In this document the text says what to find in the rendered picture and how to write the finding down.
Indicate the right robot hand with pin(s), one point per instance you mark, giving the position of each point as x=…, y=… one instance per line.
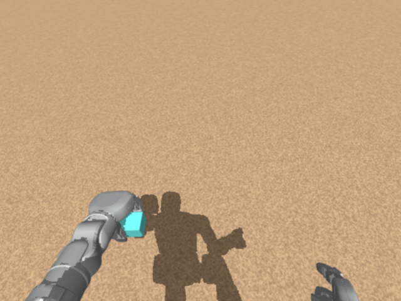
x=342, y=289

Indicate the left robot hand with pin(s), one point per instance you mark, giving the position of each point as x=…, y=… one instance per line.
x=117, y=204

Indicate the small box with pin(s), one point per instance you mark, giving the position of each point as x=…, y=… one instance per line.
x=134, y=224

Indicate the left robot arm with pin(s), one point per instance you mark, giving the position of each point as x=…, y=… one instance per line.
x=78, y=261

